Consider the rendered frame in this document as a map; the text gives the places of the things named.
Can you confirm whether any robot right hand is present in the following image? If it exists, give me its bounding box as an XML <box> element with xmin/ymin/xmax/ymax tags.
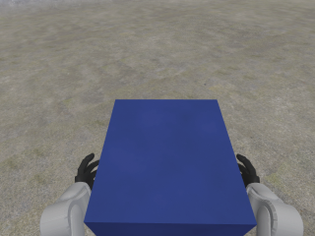
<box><xmin>236</xmin><ymin>153</ymin><xmax>260</xmax><ymax>188</ymax></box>

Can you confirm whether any robot right forearm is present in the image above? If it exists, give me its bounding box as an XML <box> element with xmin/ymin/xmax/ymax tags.
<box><xmin>246</xmin><ymin>183</ymin><xmax>304</xmax><ymax>236</ymax></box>

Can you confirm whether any carton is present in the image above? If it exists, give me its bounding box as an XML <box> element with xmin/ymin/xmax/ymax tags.
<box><xmin>84</xmin><ymin>99</ymin><xmax>257</xmax><ymax>236</ymax></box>

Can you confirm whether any robot left forearm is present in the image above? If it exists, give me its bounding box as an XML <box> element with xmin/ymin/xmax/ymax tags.
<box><xmin>39</xmin><ymin>182</ymin><xmax>92</xmax><ymax>236</ymax></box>

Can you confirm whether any robot left hand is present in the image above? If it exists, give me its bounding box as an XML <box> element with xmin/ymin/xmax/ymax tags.
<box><xmin>75</xmin><ymin>153</ymin><xmax>99</xmax><ymax>190</ymax></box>

